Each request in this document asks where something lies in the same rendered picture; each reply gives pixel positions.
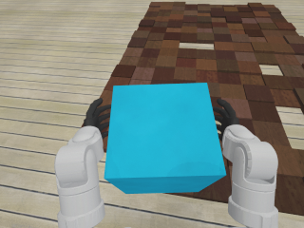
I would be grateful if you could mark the left robot hand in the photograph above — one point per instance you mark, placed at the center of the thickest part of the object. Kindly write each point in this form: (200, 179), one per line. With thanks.
(92, 119)

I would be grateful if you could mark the right robot hand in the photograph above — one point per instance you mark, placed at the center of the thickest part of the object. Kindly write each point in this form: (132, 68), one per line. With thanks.
(228, 118)

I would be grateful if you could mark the robot left forearm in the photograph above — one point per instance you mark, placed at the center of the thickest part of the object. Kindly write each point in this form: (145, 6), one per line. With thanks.
(77, 179)

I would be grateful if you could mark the robot right forearm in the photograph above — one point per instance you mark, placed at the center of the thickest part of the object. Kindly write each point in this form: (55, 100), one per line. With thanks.
(254, 170)

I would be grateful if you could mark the carton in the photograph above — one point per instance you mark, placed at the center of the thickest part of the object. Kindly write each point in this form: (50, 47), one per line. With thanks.
(162, 138)

